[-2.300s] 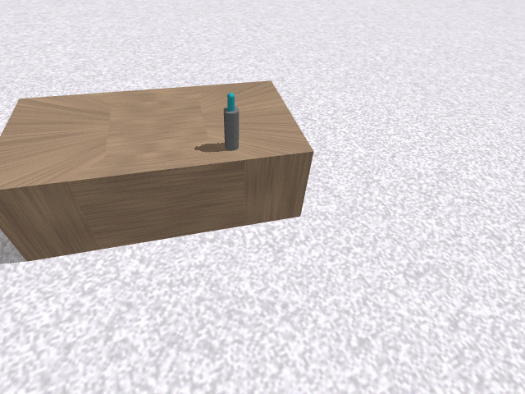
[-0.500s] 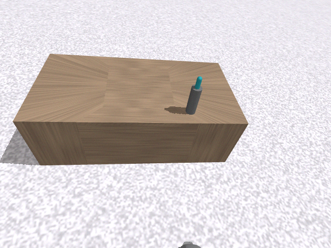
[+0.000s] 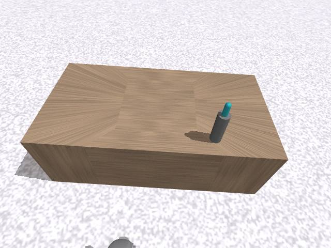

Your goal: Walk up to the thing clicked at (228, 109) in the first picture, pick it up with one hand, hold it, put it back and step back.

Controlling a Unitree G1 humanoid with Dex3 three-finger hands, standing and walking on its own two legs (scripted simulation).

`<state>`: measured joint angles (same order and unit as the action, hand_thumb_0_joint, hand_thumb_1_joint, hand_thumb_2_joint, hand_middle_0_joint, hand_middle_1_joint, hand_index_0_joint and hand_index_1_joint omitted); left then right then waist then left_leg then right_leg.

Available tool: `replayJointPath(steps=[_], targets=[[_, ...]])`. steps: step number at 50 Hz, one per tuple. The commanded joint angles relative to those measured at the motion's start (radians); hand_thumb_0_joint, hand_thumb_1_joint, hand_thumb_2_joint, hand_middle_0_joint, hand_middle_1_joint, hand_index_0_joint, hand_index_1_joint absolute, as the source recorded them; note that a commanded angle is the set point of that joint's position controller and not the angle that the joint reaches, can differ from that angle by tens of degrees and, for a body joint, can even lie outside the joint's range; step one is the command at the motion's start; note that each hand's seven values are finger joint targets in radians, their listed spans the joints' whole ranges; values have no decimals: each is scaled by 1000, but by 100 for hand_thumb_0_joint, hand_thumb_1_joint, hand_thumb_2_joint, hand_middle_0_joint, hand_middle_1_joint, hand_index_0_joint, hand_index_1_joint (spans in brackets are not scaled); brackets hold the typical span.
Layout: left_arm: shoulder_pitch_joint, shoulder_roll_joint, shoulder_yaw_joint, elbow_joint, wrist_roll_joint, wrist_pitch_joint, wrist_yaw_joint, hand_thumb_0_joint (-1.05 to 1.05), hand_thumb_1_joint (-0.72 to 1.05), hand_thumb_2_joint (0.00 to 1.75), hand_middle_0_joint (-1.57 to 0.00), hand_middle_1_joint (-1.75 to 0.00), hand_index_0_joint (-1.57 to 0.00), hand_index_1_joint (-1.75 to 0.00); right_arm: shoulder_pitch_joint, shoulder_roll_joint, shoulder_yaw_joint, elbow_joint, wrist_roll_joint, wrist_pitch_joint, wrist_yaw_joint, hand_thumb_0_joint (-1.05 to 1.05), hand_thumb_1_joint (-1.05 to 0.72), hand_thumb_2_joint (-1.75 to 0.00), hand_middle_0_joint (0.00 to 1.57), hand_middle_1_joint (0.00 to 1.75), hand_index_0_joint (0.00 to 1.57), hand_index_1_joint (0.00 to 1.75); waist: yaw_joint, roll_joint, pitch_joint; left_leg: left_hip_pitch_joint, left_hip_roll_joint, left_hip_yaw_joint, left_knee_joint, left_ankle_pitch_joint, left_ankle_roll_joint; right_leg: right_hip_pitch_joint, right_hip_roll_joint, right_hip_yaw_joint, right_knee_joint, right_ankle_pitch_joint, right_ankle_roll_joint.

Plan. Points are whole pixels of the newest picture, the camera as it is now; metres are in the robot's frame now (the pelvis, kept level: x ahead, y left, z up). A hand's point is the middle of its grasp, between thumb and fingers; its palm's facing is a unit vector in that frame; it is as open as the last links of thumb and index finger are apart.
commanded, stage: walk up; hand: right
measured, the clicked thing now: (221, 122) +0.71 -0.25 -0.23
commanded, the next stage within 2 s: none
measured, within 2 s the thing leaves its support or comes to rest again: neither
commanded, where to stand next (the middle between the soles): +0.30 -0.03 m, yaw +0 degrees
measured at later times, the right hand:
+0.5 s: hand (276, 240) +0.21 -0.30 -0.12, palm faces +0.00 +0.91 -0.42, open 7.4 cm
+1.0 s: hand (268, 204) +0.32 -0.33 -0.17, palm faces -0.05 +0.93 -0.36, open 7.4 cm
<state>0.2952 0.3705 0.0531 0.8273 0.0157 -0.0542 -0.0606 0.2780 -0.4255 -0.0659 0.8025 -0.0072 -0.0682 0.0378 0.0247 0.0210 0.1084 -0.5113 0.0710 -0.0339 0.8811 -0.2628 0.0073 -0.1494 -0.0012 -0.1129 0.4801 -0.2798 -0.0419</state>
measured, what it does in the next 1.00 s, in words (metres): walks ahead: left foot, then right foot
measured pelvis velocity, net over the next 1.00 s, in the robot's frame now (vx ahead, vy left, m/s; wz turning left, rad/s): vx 0.24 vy -0.07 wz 0.02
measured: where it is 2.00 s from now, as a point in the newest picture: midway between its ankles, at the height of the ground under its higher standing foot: outside the picture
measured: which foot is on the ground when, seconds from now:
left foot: up 0.00-0.10, down 0.12-0.60, up 0.62-0.98, down 1.00-1.00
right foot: down 0.00-0.14, up 0.16-0.56, down 0.58-1.00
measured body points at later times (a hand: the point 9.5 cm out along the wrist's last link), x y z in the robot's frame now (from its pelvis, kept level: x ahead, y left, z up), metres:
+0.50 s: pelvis +0.17 -0.02 +0.00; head +0.17 +0.00 +0.45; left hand +0.22 +0.31 -0.12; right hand +0.21 -0.34 -0.09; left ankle +0.16 +0.12 -0.74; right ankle +0.26 -0.19 -0.70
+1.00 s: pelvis +0.24 -0.07 -0.02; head +0.27 -0.08 +0.43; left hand +0.32 +0.25 -0.13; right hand +0.32 -0.38 -0.15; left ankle +0.29 +0.06 -0.74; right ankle +0.27 -0.18 -0.74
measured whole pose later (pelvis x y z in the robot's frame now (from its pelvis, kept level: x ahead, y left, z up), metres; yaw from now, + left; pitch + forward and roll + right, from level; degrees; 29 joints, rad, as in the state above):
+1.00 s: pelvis +0.24 -0.07 -0.02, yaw +1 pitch -3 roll +0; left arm 0.21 0.39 0.01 0.85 0.00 -0.04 0.01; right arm 0.21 -0.39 -0.04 0.91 -0.01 0.00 0.01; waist 0.01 0.02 0.13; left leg -0.36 0.02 0.01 0.68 -0.27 0.02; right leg -0.33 -0.05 -0.10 0.72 -0.34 -0.01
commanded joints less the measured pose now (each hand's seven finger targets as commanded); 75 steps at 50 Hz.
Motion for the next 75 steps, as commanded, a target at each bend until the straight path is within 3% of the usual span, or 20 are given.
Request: replayJointPath(steps=[1,5,7,8,13,19,22,28,29,30,32,35,43,49,53,57,60,63,69,75], targets=[[10,269,77,-110,7,-25,3,0,90,90,-20,-30,-20,-30,13,-136,-51,-59,-6,-24,3,0,-90,-90,20,30,20,30,24,-170,-36,156,1,91,-230,95,-19,-123,-231,141,-152,179,-180],[23,224,53,-126,8,-5,-1,0,90,90,-20,-30,-20,-30,186,-206,-88,4,-15,-48,-24,0,-90,-90,20,30,20,30,-84,24,-161,540,-47,95,-340,82,32,-263,-158,90,178,102,-114],[141,141,33,-115,0,8,4,0,90,90,-20,-30,-20,-30,242,-334,-113,-30,-32,-56,-44,0,-90,-90,20,30,20,30,-82,247,-226,662,348,-592,-572,-291,165,-526,42,99,635,-289,-19],[147,267,62,-91,6,27,17,0,90,90,-20,-30,-20,-30,182,-352,-117,-56,2,-51,-47,0,-90,-90,20,30,20,30,-85,109,-203,574,410,-666,-633,-418,236,-506,-9,188,705,-280,-23],[160,248,67,-31,-11,32,13,0,90,90,-20,-30,-20,-30,79,-234,-64,-53,12,-62,-45,0,-90,-90,20,30,20,30,-13,106,-21,306,220,-170,-617,140,95,-375,-69,242,619,-59,7],[83,227,64,-48,-4,36,-16,0,90,90,-20,-30,-20,-30,60,-255,-74,-75,-2,-63,-34,0,-90,-90,20,30,20,30,-29,150,-9,296,203,-48,-643,-3,198,-373,-110,139,416,6,47],[13,228,69,-60,2,30,-29,0,90,90,-20,-30,-20,-30,65,-273,-76,-70,-6,-54,-25,0,-90,-90,20,30,20,30,-52,160,4,255,176,-35,-649,-162,191,-327,-106,105,294,27,46],[131,231,77,24,7,-9,11,0,90,90,-20,-30,-20,-30,28,-191,-40,-78,-1,-10,-28,0,-90,-90,20,30,20,30,31,12,-92,132,118,52,-274,48,127,40,-20,50,43,77,20],[182,273,88,28,12,-21,24,0,90,90,-20,-30,-20,-30,78,-122,-17,-75,5,-7,-30,0,-90,-90,20,30,20,30,57,-171,-139,124,59,108,-52,-8,88,93,-102,161,-68,39,2],[150,352,101,1,15,-30,38,0,90,90,-20,-30,-20,-30,131,-47,13,-85,10,-2,-31,0,-90,-90,20,30,20,30,22,-379,-123,-30,-65,118,124,-272,24,97,-315,525,-180,28,-57],[90,392,103,-23,-2,-16,39,0,90,90,-20,-30,-20,-30,98,-195,-30,-50,2,12,-52,0,-90,-90,20,30,20,30,31,-267,-77,-79,-17,21,232,-320,18,35,-419,655,-174,76,-242],[45,299,69,-28,-16,-19,56,0,90,90,-20,-30,-20,-30,97,-176,-28,1,21,18,-48,0,-90,-90,20,30,20,30,-1,-193,-74,-42,-6,-38,206,-211,17,15,-280,345,-95,355,-167],[-1,268,44,-42,-8,-25,85,0,90,90,-20,-30,-20,-30,8,-118,-12,29,3,45,-43,0,-90,-90,20,30,20,30,9,-186,-137,110,-22,16,-86,-74,-5,-24,-277,193,18,758,-160],[-89,279,32,-43,-22,1,91,0,90,90,-20,-30,-20,-30,-13,-148,-35,56,-5,49,-40,0,-90,-90,20,30,20,30,-34,-141,-145,306,-48,37,-307,121,42,-178,-260,204,127,438,-101],[-64,228,17,23,-26,26,96,0,90,90,-20,-30,-20,-30,-139,-244,-52,40,-5,48,-33,0,-90,-90,20,30,20,30,-4,168,-171,196,228,-325,-463,106,252,-132,-26,76,338,-243,7],[-21,224,19,85,-13,13,88,0,90,90,-20,-30,-20,-30,-230,-189,-22,34,-5,67,-31,0,-90,-90,20,30,20,30,30,157,-126,85,101,-153,-411,-24,140,-43,-36,88,130,-86,-2],[-108,295,32,89,10,6,87,0,90,90,-20,-30,-20,-30,-211,-165,-18,57,1,81,-25,0,-90,-90,20,30,20,30,-7,7,-64,111,-3,-92,-312,-217,43,-183,-182,323,-66,-246,-72],[-199,265,14,86,12,11,79,0,90,90,-20,-30,-20,-30,-161,-177,-26,107,-11,83,-16,0,-90,-90,20,30,20,30,-54,15,5,225,17,-137,-410,-339,58,-382,-166,292,-123,-482,-47],[-146,218,1,153,-2,-3,69,0,90,90,-20,-30,-20,-30,-214,-162,-4,128,-6,57,-13,0,-90,-90,20,30,20,30,-8,0,-126,218,52,-167,-508,-190,55,-99,-90,181,-54,-97,-11],[-175,229,-8,178,-2,1,68,0,90,90,-20,-30,-20,-30,-229,-159,-1,170,-4,63,-15,0,-90,-90,20,30,20,30,-14,3,-77,215,46,-166,-568,-251,39,-127,-109,205,-134,-175,-3]])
